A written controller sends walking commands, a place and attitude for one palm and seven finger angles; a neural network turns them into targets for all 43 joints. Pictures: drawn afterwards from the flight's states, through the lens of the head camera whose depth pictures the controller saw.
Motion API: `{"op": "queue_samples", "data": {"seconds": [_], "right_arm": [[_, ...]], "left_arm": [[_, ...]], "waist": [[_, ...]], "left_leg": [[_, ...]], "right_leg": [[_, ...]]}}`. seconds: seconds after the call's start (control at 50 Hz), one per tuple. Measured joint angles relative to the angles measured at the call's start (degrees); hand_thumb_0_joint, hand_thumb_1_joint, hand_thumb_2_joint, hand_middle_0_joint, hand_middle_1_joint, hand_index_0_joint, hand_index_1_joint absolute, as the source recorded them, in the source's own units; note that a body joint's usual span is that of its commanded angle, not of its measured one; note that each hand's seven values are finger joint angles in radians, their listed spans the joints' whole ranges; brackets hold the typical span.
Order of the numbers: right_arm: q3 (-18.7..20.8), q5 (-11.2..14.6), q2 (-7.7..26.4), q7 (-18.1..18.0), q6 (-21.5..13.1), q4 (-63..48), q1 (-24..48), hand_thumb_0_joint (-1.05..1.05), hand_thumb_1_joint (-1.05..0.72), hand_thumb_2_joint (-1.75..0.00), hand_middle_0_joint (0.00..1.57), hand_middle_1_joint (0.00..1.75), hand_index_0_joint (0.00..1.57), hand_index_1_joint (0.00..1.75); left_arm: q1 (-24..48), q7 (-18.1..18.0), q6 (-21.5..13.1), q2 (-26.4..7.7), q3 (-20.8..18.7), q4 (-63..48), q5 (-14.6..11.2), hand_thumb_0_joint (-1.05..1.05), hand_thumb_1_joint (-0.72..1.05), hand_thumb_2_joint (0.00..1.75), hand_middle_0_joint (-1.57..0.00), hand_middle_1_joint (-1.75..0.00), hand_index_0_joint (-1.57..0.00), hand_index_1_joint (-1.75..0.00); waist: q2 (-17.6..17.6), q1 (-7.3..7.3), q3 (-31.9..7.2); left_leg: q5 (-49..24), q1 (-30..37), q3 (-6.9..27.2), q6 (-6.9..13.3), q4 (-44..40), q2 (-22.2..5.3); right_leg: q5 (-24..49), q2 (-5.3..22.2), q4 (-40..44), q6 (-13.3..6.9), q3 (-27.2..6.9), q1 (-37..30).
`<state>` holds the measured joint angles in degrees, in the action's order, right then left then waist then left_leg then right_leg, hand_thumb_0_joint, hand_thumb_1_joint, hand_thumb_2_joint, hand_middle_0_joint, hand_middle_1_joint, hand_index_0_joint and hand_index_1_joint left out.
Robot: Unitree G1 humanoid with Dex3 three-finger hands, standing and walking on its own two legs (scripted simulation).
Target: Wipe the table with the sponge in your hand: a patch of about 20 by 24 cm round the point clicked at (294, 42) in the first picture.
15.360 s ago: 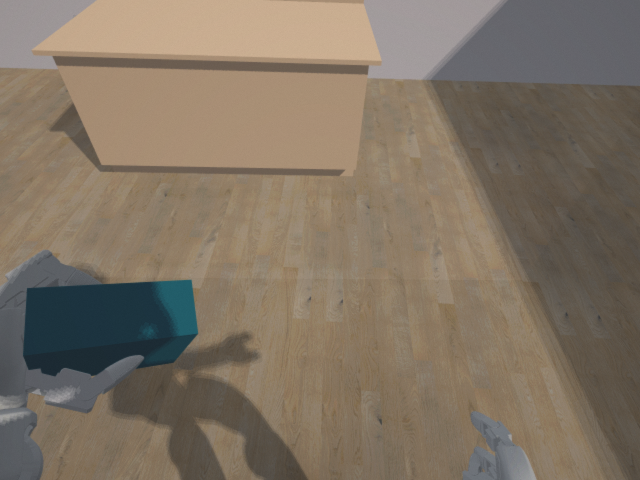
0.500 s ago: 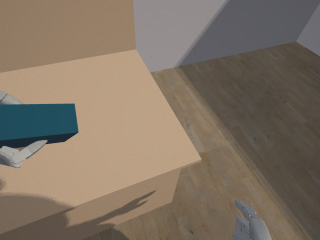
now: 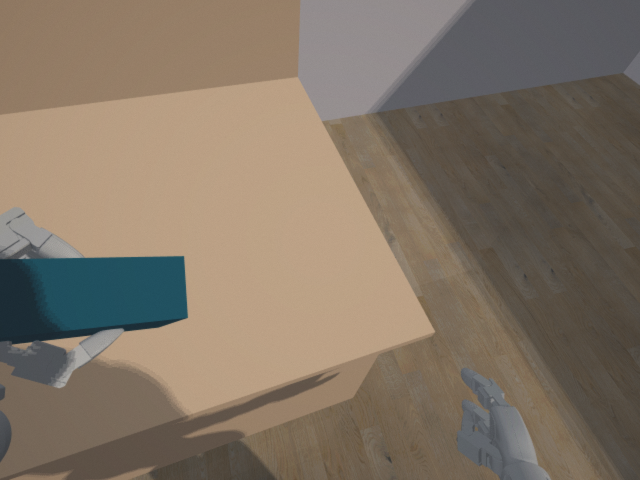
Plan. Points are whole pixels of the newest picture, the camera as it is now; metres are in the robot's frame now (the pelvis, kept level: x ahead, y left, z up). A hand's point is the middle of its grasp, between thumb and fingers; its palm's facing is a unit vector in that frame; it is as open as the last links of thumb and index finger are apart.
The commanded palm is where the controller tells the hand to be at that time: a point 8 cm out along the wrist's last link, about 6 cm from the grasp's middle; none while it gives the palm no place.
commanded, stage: come to a stop and stand still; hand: left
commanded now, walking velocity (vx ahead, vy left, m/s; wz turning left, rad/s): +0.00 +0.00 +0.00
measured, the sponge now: (121, 299) +0.24 +0.22 +0.14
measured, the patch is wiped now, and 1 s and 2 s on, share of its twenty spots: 0.00 0.00 0.00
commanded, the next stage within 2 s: look again from close up in 0.64 s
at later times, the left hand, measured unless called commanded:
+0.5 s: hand (19, 360) +0.18 +0.26 +0.16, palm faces +0.32 -0.86 -0.39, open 9.3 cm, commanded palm +0.11 +0.29 +0.18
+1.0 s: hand (30, 366) +0.17 +0.25 +0.16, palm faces +0.35 -0.87 -0.35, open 9.3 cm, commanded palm +0.11 +0.29 +0.18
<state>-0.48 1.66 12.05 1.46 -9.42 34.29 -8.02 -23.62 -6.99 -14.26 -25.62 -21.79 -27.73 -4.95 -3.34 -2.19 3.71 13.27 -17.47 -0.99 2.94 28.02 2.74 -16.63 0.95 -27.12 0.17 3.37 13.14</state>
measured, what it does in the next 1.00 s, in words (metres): stands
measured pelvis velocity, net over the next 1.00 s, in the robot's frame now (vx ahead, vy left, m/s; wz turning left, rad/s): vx -0.04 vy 0.00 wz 0.01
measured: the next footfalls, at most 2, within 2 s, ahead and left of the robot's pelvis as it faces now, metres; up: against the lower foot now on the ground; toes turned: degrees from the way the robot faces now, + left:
none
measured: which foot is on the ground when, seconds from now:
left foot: down 0.00-1.00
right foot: down 0.00-1.00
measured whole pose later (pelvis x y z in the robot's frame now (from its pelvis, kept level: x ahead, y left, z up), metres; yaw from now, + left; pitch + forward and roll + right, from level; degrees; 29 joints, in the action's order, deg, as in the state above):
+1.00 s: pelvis -0.04 +0.00 +0.00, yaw +0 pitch +0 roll -2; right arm -1.4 1.8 12.6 -0.3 -8.8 33.4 -9.8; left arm -25.1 -5.5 -11.7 -22.2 -19.2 -27.3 -4.9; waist -1.3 -1.7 3.6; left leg 8.5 -16.4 -0.1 3.2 25.2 2.0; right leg -10.9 0.1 -22.3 0.2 4.2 11.0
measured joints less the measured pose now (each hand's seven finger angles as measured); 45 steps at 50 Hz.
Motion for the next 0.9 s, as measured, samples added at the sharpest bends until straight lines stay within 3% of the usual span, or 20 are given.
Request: {"op": "queue_samples", "data": {"seconds": [0.26,0.6,0.9], "right_arm": [[-0.7,0.1,-0.3,-0.3,0.7,-1.0,-1.2,0.01,-0.91,-0.9,0.2,0.3,0.21,0.3],[-0.2,0.7,0.4,-1.0,-0.6,0.2,-4.0,0.01,-0.9,-0.9,0.2,0.3,0.21,0.3],[-0.4,0.5,0.9,-1.6,-0.1,-0.4,-2.4,0.01,-0.91,-0.9,0.2,0.3,0.2,0.3]], "left_arm": [[-1.0,1.3,0.8,-0.1,0.4,-0.7,-1.2,-0.01,-0.44,1.03,-0.81,-1.36,-0.83,-1.36],[-3.1,2.6,-0.2,0.2,0.7,0.3,-1.6,-0.01,-0.44,1.04,-0.81,-1.36,-0.82,-1.36],[-2.0,1.6,1.6,2.8,2.2,0.9,-0.6,-0.01,-0.44,1.04,-0.81,-1.36,-0.82,-1.36]], "waist": [[0.3,-0.33,0.3],[1.5,1.69,0.3],[2.0,0.62,0.0]], "left_leg": [[-2.4,-0.8,0.5,0.8,-1.1,0.9],[-5.1,-1.2,1.3,0.3,-2.1,0.1],[-5.1,0.3,1.1,0.2,-2.5,-0.5]], "right_leg": [[2.0,0.9,0.7,0.8,0.6,0.7],[5.1,0.0,2.8,0.3,1.4,0.5],[5.7,-0.7,4.2,0.0,1.1,-1.3]]}}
